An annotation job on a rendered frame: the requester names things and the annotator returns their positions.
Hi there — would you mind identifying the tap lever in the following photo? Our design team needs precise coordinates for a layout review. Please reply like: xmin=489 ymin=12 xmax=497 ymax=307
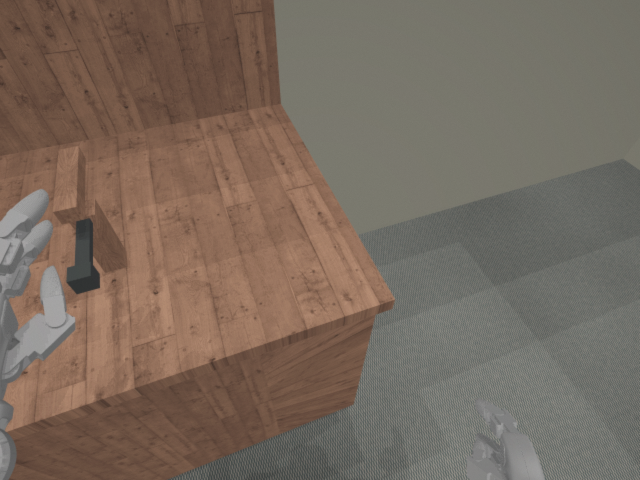
xmin=66 ymin=218 xmax=100 ymax=294

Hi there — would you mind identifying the left robot hand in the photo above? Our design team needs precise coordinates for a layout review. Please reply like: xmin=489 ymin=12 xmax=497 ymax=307
xmin=0 ymin=189 xmax=75 ymax=400

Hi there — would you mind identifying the counter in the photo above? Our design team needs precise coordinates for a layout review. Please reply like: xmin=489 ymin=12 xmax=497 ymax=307
xmin=0 ymin=0 xmax=395 ymax=480

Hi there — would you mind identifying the right robot hand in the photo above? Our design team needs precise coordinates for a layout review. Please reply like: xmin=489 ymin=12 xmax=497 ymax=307
xmin=466 ymin=398 xmax=545 ymax=480

